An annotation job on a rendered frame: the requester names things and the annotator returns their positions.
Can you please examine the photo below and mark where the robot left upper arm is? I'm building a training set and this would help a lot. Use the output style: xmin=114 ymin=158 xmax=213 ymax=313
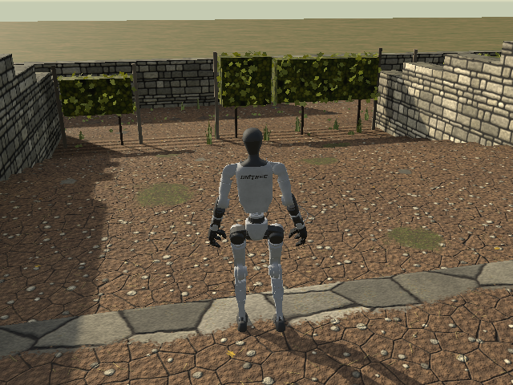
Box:
xmin=217 ymin=163 xmax=237 ymax=209

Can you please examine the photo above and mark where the robot left thigh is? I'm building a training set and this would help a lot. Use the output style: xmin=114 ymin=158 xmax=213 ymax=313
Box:
xmin=229 ymin=224 xmax=248 ymax=281

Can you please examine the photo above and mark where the robot left forearm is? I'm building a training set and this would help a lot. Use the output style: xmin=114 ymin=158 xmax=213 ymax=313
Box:
xmin=210 ymin=197 xmax=225 ymax=231

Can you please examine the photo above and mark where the left robot hand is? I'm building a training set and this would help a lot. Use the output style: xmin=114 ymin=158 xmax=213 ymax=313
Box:
xmin=208 ymin=228 xmax=226 ymax=248

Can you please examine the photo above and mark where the right robot hand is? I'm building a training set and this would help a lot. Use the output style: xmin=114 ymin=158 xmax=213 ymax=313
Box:
xmin=289 ymin=227 xmax=307 ymax=246

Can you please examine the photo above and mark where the humanoid robot head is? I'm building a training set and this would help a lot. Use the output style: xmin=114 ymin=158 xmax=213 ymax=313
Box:
xmin=240 ymin=128 xmax=268 ymax=167

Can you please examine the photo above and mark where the robot right upper arm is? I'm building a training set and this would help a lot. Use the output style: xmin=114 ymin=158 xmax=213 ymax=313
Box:
xmin=270 ymin=161 xmax=294 ymax=206

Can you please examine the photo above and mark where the robot right forearm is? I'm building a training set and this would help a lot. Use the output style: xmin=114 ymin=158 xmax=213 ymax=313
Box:
xmin=287 ymin=194 xmax=305 ymax=229

